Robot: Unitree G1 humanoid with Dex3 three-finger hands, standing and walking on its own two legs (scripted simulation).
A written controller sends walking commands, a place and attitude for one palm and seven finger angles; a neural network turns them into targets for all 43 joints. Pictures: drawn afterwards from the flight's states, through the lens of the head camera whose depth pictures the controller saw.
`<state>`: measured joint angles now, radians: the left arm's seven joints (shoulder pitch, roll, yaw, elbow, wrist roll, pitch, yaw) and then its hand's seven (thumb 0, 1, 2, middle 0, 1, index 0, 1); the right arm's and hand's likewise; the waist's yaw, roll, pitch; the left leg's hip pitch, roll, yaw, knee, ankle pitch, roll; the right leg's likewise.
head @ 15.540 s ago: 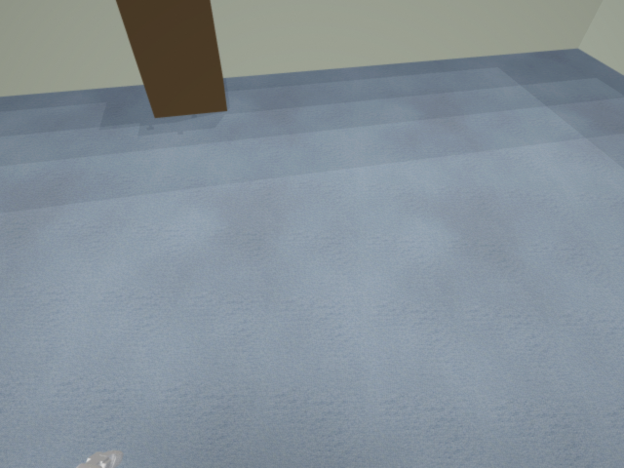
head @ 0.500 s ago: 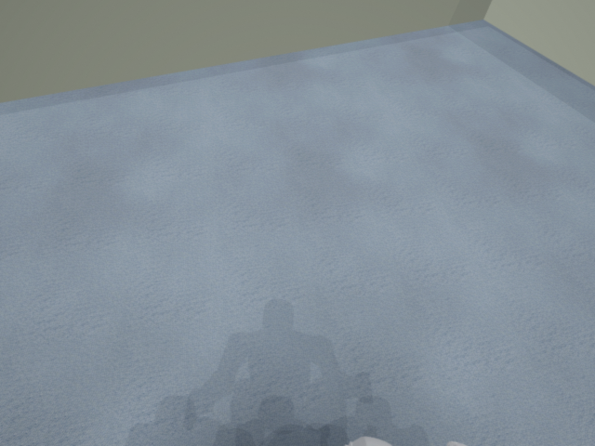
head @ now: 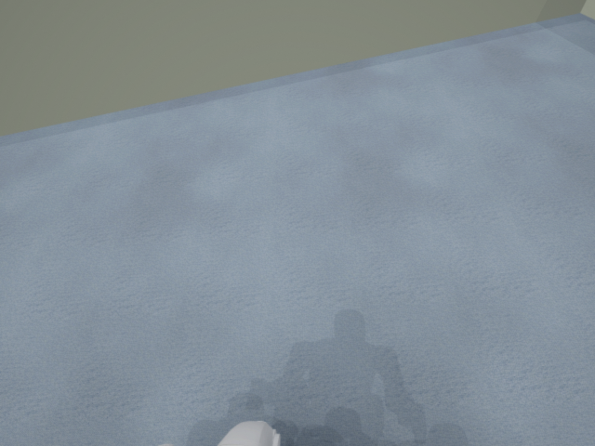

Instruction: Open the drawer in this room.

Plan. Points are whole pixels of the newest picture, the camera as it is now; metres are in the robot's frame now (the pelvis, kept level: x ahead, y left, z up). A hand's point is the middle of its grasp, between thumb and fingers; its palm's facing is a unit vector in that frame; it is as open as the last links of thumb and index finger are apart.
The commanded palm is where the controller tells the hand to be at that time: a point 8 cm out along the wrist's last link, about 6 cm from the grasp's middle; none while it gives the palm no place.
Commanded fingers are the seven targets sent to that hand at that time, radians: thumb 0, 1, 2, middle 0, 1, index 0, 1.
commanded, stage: turn or walk to find it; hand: left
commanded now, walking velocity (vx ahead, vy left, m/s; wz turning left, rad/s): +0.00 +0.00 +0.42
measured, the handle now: out of the picture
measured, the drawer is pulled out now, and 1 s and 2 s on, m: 0.00 0.00 0.00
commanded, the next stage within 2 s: none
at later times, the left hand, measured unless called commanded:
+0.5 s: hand out of the picture -0.03 +0.27 -0.17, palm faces +0.28 -0.93 -0.26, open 7.4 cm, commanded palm none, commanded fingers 0.00 0.90 0.90 -0.20 -0.30 -0.20 -0.30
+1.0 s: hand out of the picture -0.05 +0.18 -0.15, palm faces +0.44 -0.85 -0.27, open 7.4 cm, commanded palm none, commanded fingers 0.00 0.90 0.90 -0.20 -0.30 -0.20 -0.30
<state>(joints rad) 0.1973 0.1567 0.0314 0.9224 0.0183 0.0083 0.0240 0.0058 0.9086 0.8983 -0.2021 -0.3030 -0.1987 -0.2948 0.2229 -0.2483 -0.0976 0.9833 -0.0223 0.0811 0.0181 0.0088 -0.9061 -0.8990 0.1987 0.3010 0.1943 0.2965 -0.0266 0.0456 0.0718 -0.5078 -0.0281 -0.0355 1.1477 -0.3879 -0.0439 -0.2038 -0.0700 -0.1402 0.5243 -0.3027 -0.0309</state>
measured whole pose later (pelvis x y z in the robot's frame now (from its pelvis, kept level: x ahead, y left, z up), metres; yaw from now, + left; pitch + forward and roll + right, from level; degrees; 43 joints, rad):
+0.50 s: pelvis -0.02 +0.04 +0.00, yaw +13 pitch +0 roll -1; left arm 0.21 0.26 0.07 0.98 0.01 0.06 0.01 0.01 0.91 0.90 -0.20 -0.30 -0.19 -0.29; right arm 0.13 -0.20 -0.04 0.94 -0.02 0.02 0.00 0.01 -0.90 -0.90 0.20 0.30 0.20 0.30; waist 0.03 -0.02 0.08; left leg -0.23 -0.02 0.01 0.46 -0.23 0.04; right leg -0.45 -0.10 -0.05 1.06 -0.41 0.08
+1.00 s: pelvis -0.03 -0.02 +0.00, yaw +26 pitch -1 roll +3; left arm 0.22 0.15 0.03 0.94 0.02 0.00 0.02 0.01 0.91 0.90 -0.20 -0.30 -0.20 -0.29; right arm 0.22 -0.25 -0.09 1.00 -0.02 0.08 0.02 0.01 -0.91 -0.90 0.20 0.30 0.19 0.30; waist -0.02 0.03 0.08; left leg -0.47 0.01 -0.03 1.13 -0.39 -0.07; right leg -0.19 -0.09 -0.18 0.51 -0.30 -0.04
